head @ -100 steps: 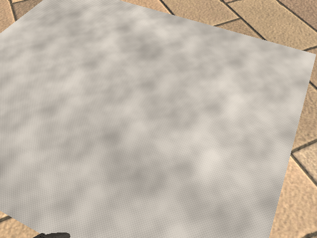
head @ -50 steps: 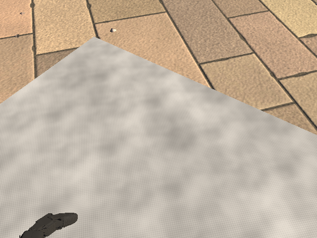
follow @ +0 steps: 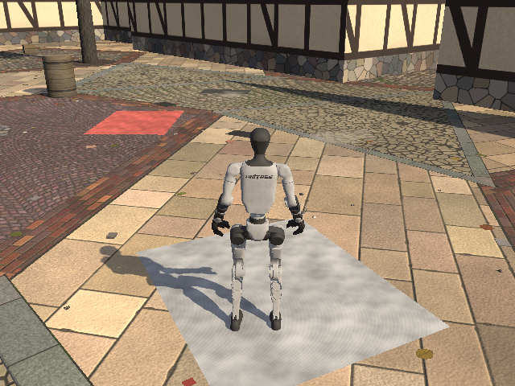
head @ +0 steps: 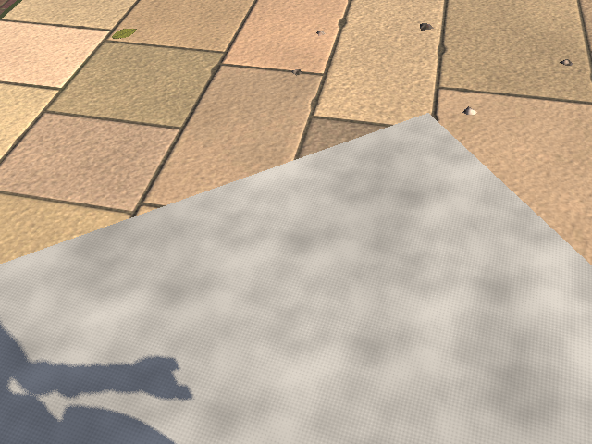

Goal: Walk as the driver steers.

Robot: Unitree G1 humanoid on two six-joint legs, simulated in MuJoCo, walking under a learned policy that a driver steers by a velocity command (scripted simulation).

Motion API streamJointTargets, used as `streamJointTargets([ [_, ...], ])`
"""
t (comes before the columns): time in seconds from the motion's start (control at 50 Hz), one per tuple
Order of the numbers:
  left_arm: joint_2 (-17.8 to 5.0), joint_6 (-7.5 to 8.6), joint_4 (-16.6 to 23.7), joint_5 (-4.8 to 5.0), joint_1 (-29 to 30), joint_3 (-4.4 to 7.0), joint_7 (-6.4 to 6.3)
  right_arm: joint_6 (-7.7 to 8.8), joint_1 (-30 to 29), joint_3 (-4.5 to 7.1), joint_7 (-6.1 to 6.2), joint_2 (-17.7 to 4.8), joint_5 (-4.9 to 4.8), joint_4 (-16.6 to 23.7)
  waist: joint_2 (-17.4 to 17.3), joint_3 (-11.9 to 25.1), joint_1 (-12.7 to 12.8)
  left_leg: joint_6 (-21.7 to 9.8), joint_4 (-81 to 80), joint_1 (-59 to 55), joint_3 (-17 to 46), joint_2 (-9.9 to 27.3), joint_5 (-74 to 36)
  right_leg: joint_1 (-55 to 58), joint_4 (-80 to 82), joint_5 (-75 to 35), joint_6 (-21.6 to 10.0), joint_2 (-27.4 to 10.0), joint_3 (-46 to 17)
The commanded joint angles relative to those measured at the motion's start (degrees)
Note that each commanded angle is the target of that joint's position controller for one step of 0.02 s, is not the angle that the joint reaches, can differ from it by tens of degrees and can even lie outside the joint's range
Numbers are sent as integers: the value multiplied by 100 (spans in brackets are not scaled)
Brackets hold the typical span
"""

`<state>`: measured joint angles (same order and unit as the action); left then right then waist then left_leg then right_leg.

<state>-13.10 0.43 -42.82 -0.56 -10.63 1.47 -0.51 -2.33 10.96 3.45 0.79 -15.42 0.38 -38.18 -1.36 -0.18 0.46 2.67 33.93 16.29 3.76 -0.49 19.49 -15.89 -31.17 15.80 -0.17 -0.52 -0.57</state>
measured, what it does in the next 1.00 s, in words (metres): walks ahead: left foot, then right foot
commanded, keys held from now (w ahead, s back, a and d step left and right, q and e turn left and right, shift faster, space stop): w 0.86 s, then w+e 0.14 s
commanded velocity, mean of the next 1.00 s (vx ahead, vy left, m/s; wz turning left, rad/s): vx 0.41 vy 0.00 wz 0.00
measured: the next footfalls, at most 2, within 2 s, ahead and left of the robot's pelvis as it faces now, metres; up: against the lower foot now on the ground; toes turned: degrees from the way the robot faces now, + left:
left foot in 0.04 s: +0.02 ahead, +0.14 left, +0.00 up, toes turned -3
right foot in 0.32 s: +0.13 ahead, -0.11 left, +0.00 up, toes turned -1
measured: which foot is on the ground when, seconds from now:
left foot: up 0.00-0.02, down 0.04-0.32, up 0.34-0.78, down 0.80-1.00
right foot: down 0.00-0.12, up 0.14-0.30, down 0.32-0.80, up 0.82-1.00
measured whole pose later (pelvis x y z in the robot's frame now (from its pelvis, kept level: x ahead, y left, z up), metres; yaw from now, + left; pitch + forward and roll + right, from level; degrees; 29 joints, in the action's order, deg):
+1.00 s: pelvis +0.40 +0.04 +0.01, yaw -2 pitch +1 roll +2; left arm -18.0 3.2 -43.6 1.7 -14.6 2.8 -0.1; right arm 5.5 15.0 3.1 -1.7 -15.0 0.6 -44.3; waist 2.9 -2.3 -0.8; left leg -3.7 20.6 12.9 -4.8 -3.7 8.5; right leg -32.3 -65.4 16.1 -0.6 -5.3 -3.8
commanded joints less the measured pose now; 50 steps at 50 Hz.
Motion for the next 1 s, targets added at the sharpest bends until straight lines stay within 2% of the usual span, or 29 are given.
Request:
streamJointTargets([
  [0.02, -891, 50, 297, 41, -13, 197, 22, 80, -9, 88, -7, -372, -3, 288, 1048, 289, -3, -129, -460, -614, -375, -136, -179, -31, 1020, 1026, -629, -753, -1073],
  [0.04, -905, 75, 329, 40, 22, 194, 44, 119, 56, 97, 2, -469, -15, 320, 948, 178, -28, -306, -331, -616, -256, -13, 32, -243, 904, 1414, -614, -740, -1146],
  [0.06, -831, 119, 387, 55, -54, 179, 47, 161, 181, 151, -16, -637, -9, 218, 464, 68, 49, -535, -290, -419, -114, 14, 620, -445, 798, 1765, -516, -466, -804],
  [0.1, -797, 211, 503, 107, 236, 181, 37, 305, 493, 149, -67, -586, -58, 128, -99, -318, -137, -940, -930, 36, 523, 335, 1687, -661, 16, 1861, -330, -118, -227],
  [0.14, -572, 378, 652, 178, 431, 148, 60, 440, 879, 205, -95, -872, -71, 24, -1084, -537, -253, -1473, -1841, -477, 2099, 1195, 2258, -1495, -1248, 1130, -173, 262, 360],
  [0.16, -635, 467, 749, 234, 601, 173, 85, 484, 984, 220, -94, -977, -104, -10, -1226, -737, -300, -1736, -2041, -667, 2771, 1596, 1824, -1927, -1412, 1109, -273, 181, 188],
  [0.2, -690, 586, 849, 248, 793, 198, 180, 553, 1112, 214, -66, -949, -109, -51, -1115, -634, -360, -1812, -1920, -1300, 2866, 1875, 516, -2459, -1700, 1627, -456, -68, -68],
  [0.24, -648, 612, 812, 243, 756, 174, 282, 507, 945, 225, -59, -994, -168, -27, -831, -393, -296, -1536, -1842, -1317, 2127, 1644, -90, -1920, -906, 1280, -545, -150, 44],
  [0.3, -735, 545, 277, 126, -434, 295, 330, 417, 376, 183, -45, -907, -182, 121, -662, 120, 334, -1017, -1329, 205, 867, 889, -1028, 1118, 47, -773, -388, 355, 500],
  [0.32, -915, 504, 146, 128, -1092, 380, 288, 454, 245, 109, -33, -683, -134, 189, -331, 364, 640, -770, -489, 692, 464, 582, -1239, 1910, 126, -558, -496, 53, 85],
  [0.34, -1526, 483, 123, 106, -1723, 516, 236, 535, 219, -17, -10, -272, -78, 433, 1214, 606, 767, -301, 1527, 1734, -248, -112, -519, 2691, 962, -3, -1106, -1231, -2028],
  [0.36, -1591, 490, 116, 84, -1971, 515, 248, 635, 315, 20, 28, -414, -143, 520, 1754, 685, 784, -164, 2849, 2675, 140, -301, 1292, 2903, 1750, 751, -1795, -2061, -3997],
  [0.38, -1303, 499, 170, 98, -1549, 409, 214, 697, 363, 104, 0, -660, -271, 449, 1155, 102, 534, -280, 3486, 3287, 324, 87, 1105, 2618, 1810, 1358, -1791, -2149, -3788],
  [0.4, -1105, 498, 242, 94, -1279, 351, 188, 719, 247, 101, -39, -674, -285, 393, 808, -243, 424, -390, 3528, 3437, 207, 332, 558, 2286, 1830, 1333, -1610, -1899, -3157],
  [0.44, -955, 485, 307, 18, -910, 273, 185, 726, 116, 114, -72, -577, -139, 312, 440, -458, 231, -466, 3144, 3218, 89, 629, -286, 1722, 2039, 256, -1300, -1445, -2213],
  [0.46, -985, 479, 313, 6, -836, 268, 173, 712, 210, 104, -115, -506, -130, 289, 691, -398, 117, -420, 2979, 2938, 32, 685, -525, 1482, 2120, -271, -1269, -1350, -1889],
  [0.58, -1147, 427, 78, 100, -1030, 287, 62, 735, -764, -73, -218, -156, -88, 475, 521, -431, 316, -146, 854, 2315, -393, 507, -1942, 1069, 2312, -1895, -1111, -922, -537],
  [0.64, -1284, 407, -87, 162, -1309, 320, 39, 772, -1285, -88, -319, -213, -154, 600, 557, -536, 466, -186, 97, 1912, -450, 354, -2425, 1081, 2377, -1647, -1113, -1084, -497],
  [0.7, -1322, 357, -226, 213, -1389, 352, 35, 798, -1510, -42, -400, -374, -169, 699, 549, -595, 372, -425, -320, 1918, -355, 300, -2199, 1643, 2149, -2068, -1007, -1355, -525],
  [0.74, -1430, 308, -262, 200, -1359, 394, 13, 806, -1255, 32, -406, -547, -143, 650, 645, -317, 144, -620, -426, 1410, -479, 111, -1784, 1994, 1628, -3430, -886, -1384, -450],
  [0.78, -1425, 231, -245, 160, -1271, 378, -25, 767, 74, 238, -312, -909, -127, 286, 670, 613, -589, -939, -547, -487, -743, -165, -1714, 1757, -56, -4958, -657, -1042, -123],
  [0.8, -1175, 229, -109, 34, -1321, 268, -49, 727, 1133, 333, -230, -1249, -76, 84, 213, 1473, -966, -1273, -236, -2401, 308, 798, -1732, 477, -1786, -3394, -477, -788, -17],
  [0.82, -329, 336, -1, 70, -2201, 22, 23, 743, 1361, 394, -268, -1695, -23, -29, -1455, 2400, -411, -2267, -872, -4258, 3363, 2245, -88, -1736, -3903, 1197, -113, 360, -192],
  [0.84, -976, 454, -91, 210, -1734, 154, 62, 736, 1362, 259, -260, -1077, -91, -23, -1033, 2294, -735, -2134, -1622, -4047, 4044, 2169, 876, -2376, -4513, 1599, -162, 221, -865],
  [0.86, -1259, 518, 148, 351, -1043, 249, 88, 731, 916, 182, -229, -907, -106, -27, -759, 1213, -680, -1853, -1764, -3212, 3096, 1989, 675, -2773, -4564, 1144, -203, -72, -672],
  [0.88, -1192, 549, 225, 326, -732, 220, 64, 729, 534, 145, -214, -809, -77, -5, -191, 726, -492, -1698, -1864, -2335, 2370, 1819, 5, -2602, -4308, 621, -210, -359, -533],
  [0.9, -1126, 531, 222, 229, -612, 235, 51, 748, 278, 109, -226, -667, -20, -10, -52, 377, -311, -1629, -2015, -1625, 1831, 1608, -634, -2396, -3987, 300, -172, -537, -490],
  [0.92, -1068, 461, 171, 209, -797, 255, 54, 797, 140, 76, -229, -551, 57, -22, -201, 308, -90, -1584, -2204, -1158, 1456, 1469, -938, -2031, -3858, 55, -154, -702, -559],
  [1.0, -791, 201, 122, 218, -846, 231, 4, 974, 85, 129, -221, -606, 27, -306, -232, -49, 89, -1610, -2735, -410, 475, 1392, -1482, -1944, -3366, -303, 40, -778, -646],
])
Velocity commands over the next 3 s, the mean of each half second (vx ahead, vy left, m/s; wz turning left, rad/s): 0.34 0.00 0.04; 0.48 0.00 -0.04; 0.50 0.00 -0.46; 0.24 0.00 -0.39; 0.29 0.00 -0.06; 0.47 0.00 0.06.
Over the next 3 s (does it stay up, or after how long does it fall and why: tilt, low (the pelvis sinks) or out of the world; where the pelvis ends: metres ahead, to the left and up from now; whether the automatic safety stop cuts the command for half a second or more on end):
stays up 1.23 -0.31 -0.01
